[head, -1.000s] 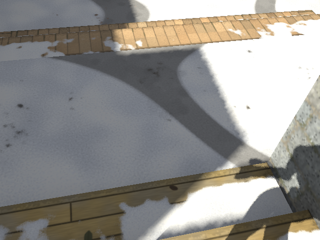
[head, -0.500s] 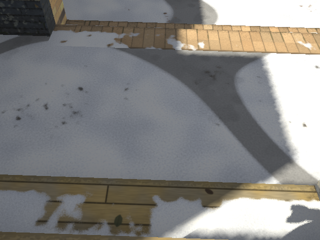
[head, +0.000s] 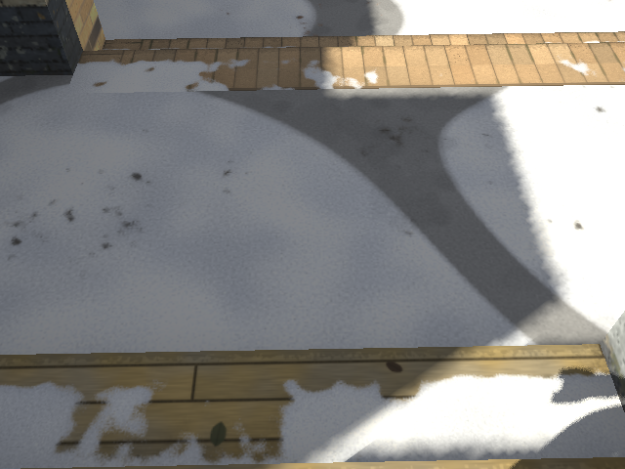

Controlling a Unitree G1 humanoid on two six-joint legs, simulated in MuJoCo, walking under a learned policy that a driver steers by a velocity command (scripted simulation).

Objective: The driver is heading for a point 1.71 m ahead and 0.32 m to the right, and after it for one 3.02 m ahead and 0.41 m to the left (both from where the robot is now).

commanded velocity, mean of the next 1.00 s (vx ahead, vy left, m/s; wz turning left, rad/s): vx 0.18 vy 0.00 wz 0.00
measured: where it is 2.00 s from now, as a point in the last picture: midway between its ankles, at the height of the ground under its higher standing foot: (325, 407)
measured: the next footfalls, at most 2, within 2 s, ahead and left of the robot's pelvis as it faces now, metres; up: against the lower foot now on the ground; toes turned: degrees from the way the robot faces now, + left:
left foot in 0.76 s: +0.12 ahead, +0.16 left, +0.00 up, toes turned +2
right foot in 1.14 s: +0.43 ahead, -0.06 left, -0.14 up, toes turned -4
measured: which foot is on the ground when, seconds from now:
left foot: down 0.00-0.48, up 0.50-0.74, down 0.76-1.00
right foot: down 0.00-0.76, up 0.78-1.00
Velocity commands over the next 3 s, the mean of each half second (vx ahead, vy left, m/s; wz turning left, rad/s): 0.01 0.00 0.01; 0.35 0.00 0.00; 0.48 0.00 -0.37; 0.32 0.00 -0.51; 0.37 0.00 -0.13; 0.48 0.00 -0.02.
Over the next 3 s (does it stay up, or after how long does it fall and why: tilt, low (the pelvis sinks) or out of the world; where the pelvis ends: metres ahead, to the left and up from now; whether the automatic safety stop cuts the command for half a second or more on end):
stays up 1.14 -0.13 -0.44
